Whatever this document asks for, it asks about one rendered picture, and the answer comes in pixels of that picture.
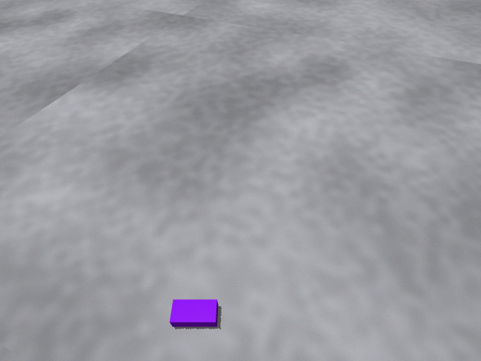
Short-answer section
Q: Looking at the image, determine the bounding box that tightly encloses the carton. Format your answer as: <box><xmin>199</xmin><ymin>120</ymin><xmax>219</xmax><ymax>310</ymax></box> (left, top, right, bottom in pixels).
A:
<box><xmin>170</xmin><ymin>299</ymin><xmax>218</xmax><ymax>327</ymax></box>

